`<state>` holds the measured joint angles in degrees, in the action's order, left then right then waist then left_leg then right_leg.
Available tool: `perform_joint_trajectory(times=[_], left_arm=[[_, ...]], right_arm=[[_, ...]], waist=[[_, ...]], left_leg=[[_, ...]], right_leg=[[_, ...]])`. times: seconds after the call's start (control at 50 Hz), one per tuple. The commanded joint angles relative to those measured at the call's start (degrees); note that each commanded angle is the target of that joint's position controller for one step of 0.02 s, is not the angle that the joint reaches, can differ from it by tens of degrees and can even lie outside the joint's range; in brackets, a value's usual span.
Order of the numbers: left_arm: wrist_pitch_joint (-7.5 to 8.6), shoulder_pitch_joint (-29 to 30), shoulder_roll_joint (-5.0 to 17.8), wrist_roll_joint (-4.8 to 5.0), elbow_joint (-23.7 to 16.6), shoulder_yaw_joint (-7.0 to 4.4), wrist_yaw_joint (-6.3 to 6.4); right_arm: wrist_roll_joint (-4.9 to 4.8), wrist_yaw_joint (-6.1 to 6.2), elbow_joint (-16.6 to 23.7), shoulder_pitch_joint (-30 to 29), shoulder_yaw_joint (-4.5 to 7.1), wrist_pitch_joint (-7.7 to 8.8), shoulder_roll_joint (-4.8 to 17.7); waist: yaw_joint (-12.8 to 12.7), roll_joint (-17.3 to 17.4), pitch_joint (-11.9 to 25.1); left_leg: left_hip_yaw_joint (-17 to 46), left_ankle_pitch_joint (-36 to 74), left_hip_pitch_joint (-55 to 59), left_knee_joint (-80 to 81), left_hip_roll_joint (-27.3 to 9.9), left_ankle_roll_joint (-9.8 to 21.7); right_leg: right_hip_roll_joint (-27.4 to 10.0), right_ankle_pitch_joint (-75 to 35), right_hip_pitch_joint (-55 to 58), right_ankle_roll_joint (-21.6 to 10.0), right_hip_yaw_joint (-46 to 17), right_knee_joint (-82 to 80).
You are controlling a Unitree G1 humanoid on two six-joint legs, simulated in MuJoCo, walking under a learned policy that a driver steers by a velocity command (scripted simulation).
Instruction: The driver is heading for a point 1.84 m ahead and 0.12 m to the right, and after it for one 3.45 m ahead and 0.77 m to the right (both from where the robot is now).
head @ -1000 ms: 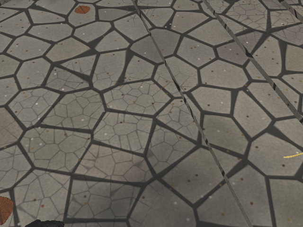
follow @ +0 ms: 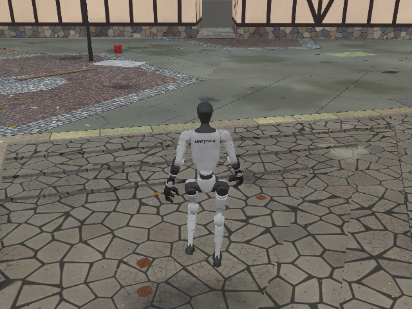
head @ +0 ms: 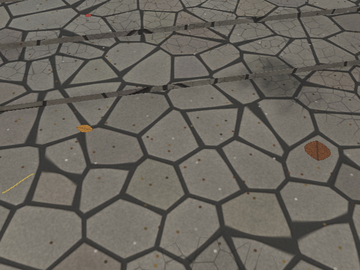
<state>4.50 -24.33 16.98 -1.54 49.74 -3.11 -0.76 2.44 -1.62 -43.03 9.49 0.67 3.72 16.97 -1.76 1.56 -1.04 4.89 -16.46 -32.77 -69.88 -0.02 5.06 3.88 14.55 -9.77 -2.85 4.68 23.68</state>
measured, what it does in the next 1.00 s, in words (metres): walks ahead: left foot, then right foot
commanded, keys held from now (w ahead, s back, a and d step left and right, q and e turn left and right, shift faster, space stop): shift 0.32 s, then w+shift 0.68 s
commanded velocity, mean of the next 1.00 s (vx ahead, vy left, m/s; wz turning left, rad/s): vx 0.64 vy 0.00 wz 0.02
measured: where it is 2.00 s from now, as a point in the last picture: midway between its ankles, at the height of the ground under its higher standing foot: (192, 88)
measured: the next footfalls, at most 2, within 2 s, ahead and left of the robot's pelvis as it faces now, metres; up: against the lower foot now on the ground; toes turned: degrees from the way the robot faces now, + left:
left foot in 0.20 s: +0.40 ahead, +0.09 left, +0.00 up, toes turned -1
right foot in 0.76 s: +0.46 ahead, -0.13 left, +0.00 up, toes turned -4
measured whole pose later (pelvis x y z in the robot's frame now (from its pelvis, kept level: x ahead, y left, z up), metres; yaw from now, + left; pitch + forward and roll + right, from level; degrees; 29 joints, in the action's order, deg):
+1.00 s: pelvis +0.53 -0.04 +0.01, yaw -1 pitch +3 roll +0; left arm 5.0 -29.2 14.1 -0.8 51.6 -2.3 -0.7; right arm 2.7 -3.8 -46.2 7.2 2.6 2.6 15.4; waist -3.5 2.1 3.0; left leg 0.1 -4.6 -40.5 -55.2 -4.6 2.1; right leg 2.2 16.2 0.1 -2.8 3.7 12.8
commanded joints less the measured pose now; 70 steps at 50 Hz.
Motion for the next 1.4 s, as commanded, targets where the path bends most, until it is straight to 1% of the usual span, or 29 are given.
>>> perform_joint_trajectory(times=[0.02,0.06,0.12,0.18,0.2,0.22,0.24,0.26,0.32,0.38,0.44,0.66,0.74,0.76,0.78,0.8,0.82,0.84,1.0,1.1,1.14,1.18,1.2,1.22,1.24,1.26,1.3,1.34,1.4], left_arm=[[2.65,2.5,4.6,0.99,-2.1,-0.06,-0.74],[3.16,2.8,4.8,1.92,-1.7,-0.10,-1.21],[3.19,-0.2,7.4,2.77,0.0,-0.72,-1.09],[1.37,0.9,8.4,2.57,0.5,-0.87,0.49],[0.81,0.2,8.3,2.74,0.2,-0.87,1.00],[0.14,-5.4,3.3,2.82,-0.7,-0.01,1.29],[-0.90,-16.5,0.0,5.37,0.6,0.95,1.87],[-1.57,-13.5,3.4,3.55,1.5,0.53,2.27],[-3.14,0.1,2.5,0.61,-0.9,0.84,1.51],[-5.62,-2.0,1.6,-0.61,-0.6,0.66,0.30],[-5.70,7.0,1.9,-0.95,-3.7,0.50,-0.61],[-3.15,18.4,2.0,0.59,-8.1,0.74,-0.56],[-1.42,11.3,2.6,0.26,-7.0,0.54,0.11],[-0.60,2.3,4.7,-0.11,-4.3,-0.18,0.63],[-0.19,-5.9,11.3,-1.21,-2.7,-1.76,1.23],[-0.53,-4.3,13.9,-0.78,-3.1,-2.78,1.31],[-0.54,-0.9,10.1,-0.32,-4.1,-2.14,1.13],[-0.21,1.3,7.8,0.06,-4.7,-1.54,0.73],[1.93,-4.2,3.4,0.99,-0.9,-0.53,-0.03],[2.46,-6.6,5.5,1.20,2.1,-0.72,0.69],[2.19,-6.3,7.3,0.91,3.2,-0.84,0.98],[0.94,-5.4,9.8,-0.14,4.3,-1.38,1.91],[0.30,-2.9,9.9,-0.18,3.7,-1.45,2.17],[0.44,-5.3,4.1,0.66,1.5,-0.10,1.28],[1.50,-8.0,0.1,2.43,-0.1,0.65,0.18],[1.77,-0.1,4.9,2.08,-1.5,-0.41,0.65],[2.09,5.4,3.2,1.65,-2.9,0.23,0.36],[0.29,3.7,0.7,-0.36,-2.8,0.83,-0.79],[-1.43,10.6,-0.1,-1.07,-5.6,1.35,-2.09]], right_arm=[[0.40,-0.46,5.3,-2.3,-0.94,0.51,0.7],[-0.12,-1.54,5.3,-5.3,-2.14,1.39,-1.5],[-0.21,-1.47,4.0,-6.0,-1.53,1.31,0.3],[1.15,0.09,-2.3,8.8,0.08,1.93,3.5],[1.83,0.54,-4.3,13.9,0.76,2.47,5.7],[2.58,0.97,-4.7,17.3,1.61,2.73,9.9],[-0.41,0.80,-4.5,17.7,1.99,2.48,9.4],[-2.82,1.02,-2.4,12.2,1.90,1.81,6.3],[-2.52,2.60,-3.6,4.3,-0.42,1.29,-1.5],[-1.91,1.86,-5.7,7.1,1.64,0.80,3.6],[-1.69,1.68,-5.8,5.4,2.79,0.50,4.8],[-2.11,0.86,-7.2,9.4,5.09,0.55,7.6],[-2.13,0.82,-6.2,7.0,4.95,0.46,6.9],[-1.58,0.88,-4.8,3.9,4.03,0.74,3.8],[-1.59,0.53,-1.2,0.1,2.16,1.53,-2.4],[-1.03,0.37,0.2,-1.1,2.38,1.97,-0.6],[-0.31,0.10,-0.2,-1.9,3.09,1.89,2.4],[-0.37,-0.58,-0.9,-0.5,3.33,1.98,3.2],[0.09,-2.57,3.4,-13.1,1.76,-0.59,0.4],[-0.64,-2.62,5.7,-18.7,0.63,-0.43,0.0],[-0.60,-1.52,5.3,-16.2,0.90,-0.56,1.1],[-0.61,-0.04,1.3,-1.0,2.41,-0.46,4.8],[-0.35,0.86,-3.0,12.6,3.63,-0.23,7.2],[1.41,1.94,-4.8,20.4,5.34,-0.24,12.8],[0.93,1.43,-4.9,19.6,6.07,-0.22,14.6],[0.25,0.98,-5.1,14.6,5.81,-0.21,11.7],[-0.08,0.99,-6.1,8.8,4.43,0.85,5.5],[-0.52,1.36,-7.7,7.3,3.03,1.63,1.6],[-1.88,1.15,-9.5,9.4,2.91,3.09,2.1]], waist=[[4.5,-3.5,-6.6],[3.0,-5.2,-3.6],[2.2,-6.7,-1.3],[8.5,-6.6,5.4],[10.2,-4.8,7.6],[8.1,6.8,15.4],[4.5,13.1,30.4],[4.2,3.5,30.1],[1.4,-0.2,9.9],[-0.9,2.7,10.8],[0.1,5.1,4.1],[4.0,3.2,-0.4],[-0.2,-0.5,-0.5],[-4.3,-5.6,1.3],[-7.5,-19.6,4.2],[-5.5,-16.5,0.1],[-3.2,-7.2,-1.5],[-1.5,-5.0,0.1],[-1.4,-5.2,-6.3],[-1.1,-5.9,-7.6],[1.2,-8.1,-4.0],[8.8,-11.5,5.1],[15.2,-9.9,11.2],[14.5,-0.3,19.2],[9.5,13.4,26.7],[9.8,6.0,17.7],[5.6,-2.0,3.4],[0.4,-0.2,-0.3],[-0.5,1.2,-6.4]], left_leg=[[-3.4,5.6,-4.0,14.4,-2.4,-2.4],[-8.4,19.3,8.8,31.1,-0.1,-2.5],[-8.9,28.7,14.8,38.6,2.2,-0.8],[-7.2,28.0,27.0,42.5,3.9,1.6],[-4.2,37.7,32.8,44.0,-0.8,2.1],[8.2,78.2,44.7,35.3,-16.9,7.1],[24.6,96.5,57.8,33.7,-27.5,17.0],[21.4,84.9,51.6,37.3,-23.8,15.9],[10.8,62.1,29.9,46.7,-15.2,10.0],[10.0,21.6,21.0,55.9,-11.8,8.8],[12.9,-13.9,15.0,65.8,-10.5,8.2],[8.4,-14.8,19.0,66.5,-11.9,6.8],[4.9,-15.0,11.7,57.4,-9.6,5.6],[0.7,-11.4,2.7,45.5,-6.0,4.1],[-6.9,-9.0,-9.4,24.0,1.0,1.3],[-3.8,-8.1,-22.6,14.3,3.1,1.6],[0.5,-2.6,-24.7,9.2,-0.8,1.7],[0.7,1.4,-22.2,8.5,-1.8,1.0],[-7.4,15.9,-16.0,20.2,-4.8,-3.8],[-11.7,18.4,-4.8,34.7,-2.6,0.1],[-14.0,12.9,2.9,36.2,1.7,2.5],[-13.4,5.0,19.1,35.5,5.2,5.1],[-10.9,5.4,35.3,38.4,3.3,6.5],[6.1,-15.7,53.4,39.3,-10.5,8.7],[39.5,-32.5,61.4,51.0,-22.4,13.2],[38.2,-28.0,56.0,55.3,-19.5,11.7],[21.5,-11.1,37.0,57.3,-15.9,9.6],[13.4,-8.8,24.7,60.7,-11.7,7.4],[7.3,-5.1,19.5,66.7,-9.6,7.7]], right_leg=[[-13.5,-38.8,-5.0,-8.5,-9.5,-15.1],[-8.0,-43.2,-8.2,-5.5,-2.0,-14.4],[-10.2,-43.2,-1.1,-3.8,-3.7,-13.5],[-9.5,-48.5,5.0,-0.6,-2.8,6.4],[-7.2,-38.0,2.3,0.5,-1.9,18.1],[-0.9,3.1,-6.2,1.6,0.9,41.0],[3.7,24.5,-15.5,2.0,-9.1,58.3],[0.0,18.8,-16.0,1.8,-12.9,56.3],[-5.0,12.5,-16.7,3.3,-10.5,42.5],[-5.5,10.3,-10.3,2.7,-6.8,38.6],[-8.0,4.2,-15.0,2.1,-5.6,31.4],[-7.7,-1.4,-14.7,2.9,-1.4,10.0],[-6.0,0.1,1.1,0.4,1.0,-0.3],[-9.7,5.9,12.8,-1.2,-5.3,-3.1],[-22.6,24.5,22.1,-4.2,-25.6,-12.1],[-28.5,33.4,21.3,-8.5,-42.0,-16.7],[-26.6,30.2,19.7,-8.1,-37.5,-14.3],[-23.0,24.4,17.8,-6.6,-31.7,-13.4],[-13.7,-4.4,7.3,-6.6,-11.1,-21.5],[-15.4,-29.3,12.4,-6.0,-4.7,-24.2],[-16.3,-56.6,16.8,-5.3,-2.1,-16.5],[-17.8,-73.0,17.4,-4.4,-0.8,3.1],[-15.8,-64.7,9.3,-3.6,0.2,19.5],[-10.6,-35.8,-8.6,-3.2,0.1,41.4],[-0.5,9.5,-25.0,-2.0,-6.8,58.6],[-3.4,6.3,-32.9,-4.0,-10.8,61.3],[-8.8,0.2,-31.5,-4.0,-9.5,54.4],[-11.0,-0.2,-25.4,-2.4,-9.9,49.3],[-13.3,-3.3,-30.4,0.0,-7.3,42.4]])
Velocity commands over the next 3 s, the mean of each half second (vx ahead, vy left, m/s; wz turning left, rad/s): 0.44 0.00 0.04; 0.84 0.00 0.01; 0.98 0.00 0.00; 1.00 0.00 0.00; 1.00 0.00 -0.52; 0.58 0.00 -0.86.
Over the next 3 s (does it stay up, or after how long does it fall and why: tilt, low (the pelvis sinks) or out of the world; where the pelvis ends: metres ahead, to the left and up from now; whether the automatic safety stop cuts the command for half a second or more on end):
stays up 2.33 -0.13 0.07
